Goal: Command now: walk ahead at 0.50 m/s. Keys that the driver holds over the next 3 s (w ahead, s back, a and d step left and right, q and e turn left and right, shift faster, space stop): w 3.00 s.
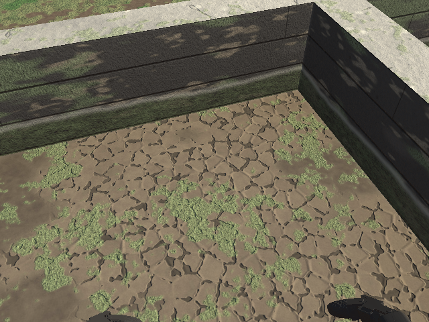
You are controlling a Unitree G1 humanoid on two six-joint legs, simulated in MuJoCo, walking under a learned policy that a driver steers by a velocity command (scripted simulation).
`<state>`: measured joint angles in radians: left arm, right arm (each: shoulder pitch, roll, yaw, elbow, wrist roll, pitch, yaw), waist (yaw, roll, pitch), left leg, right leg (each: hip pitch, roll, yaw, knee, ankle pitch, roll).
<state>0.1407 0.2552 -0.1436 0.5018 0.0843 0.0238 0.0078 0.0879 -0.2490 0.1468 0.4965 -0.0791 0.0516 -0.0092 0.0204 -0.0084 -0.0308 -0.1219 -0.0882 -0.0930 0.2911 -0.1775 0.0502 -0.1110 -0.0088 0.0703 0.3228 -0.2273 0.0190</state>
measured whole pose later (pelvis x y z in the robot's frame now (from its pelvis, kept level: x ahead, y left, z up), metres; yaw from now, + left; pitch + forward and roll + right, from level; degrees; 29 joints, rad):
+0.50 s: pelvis +0.00 +0.00 +0.00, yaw +0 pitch +1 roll +0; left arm 0.15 0.26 -0.14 0.51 0.08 0.02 0.00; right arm 0.09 -0.25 0.15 0.50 -0.08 0.06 -0.01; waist 0.02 -0.01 -0.03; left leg -0.12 -0.09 -0.10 0.29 -0.18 0.05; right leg -0.11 -0.01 0.08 0.32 -0.23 0.02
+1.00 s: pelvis +0.00 +0.00 +0.00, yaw +0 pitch +1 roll +0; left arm 0.14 0.26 -0.14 0.51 0.08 0.02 0.01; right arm 0.09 -0.25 0.15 0.50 -0.08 0.05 -0.01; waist 0.02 -0.01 -0.03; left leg -0.12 -0.09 -0.11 0.29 -0.18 0.04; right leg -0.11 0.00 0.08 0.31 -0.22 0.02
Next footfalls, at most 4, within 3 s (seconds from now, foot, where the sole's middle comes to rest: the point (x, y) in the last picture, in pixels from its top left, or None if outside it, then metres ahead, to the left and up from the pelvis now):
none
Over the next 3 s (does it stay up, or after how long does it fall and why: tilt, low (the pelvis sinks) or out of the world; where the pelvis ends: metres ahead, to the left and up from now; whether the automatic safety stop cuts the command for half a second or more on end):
stays up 0.00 0.00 0.00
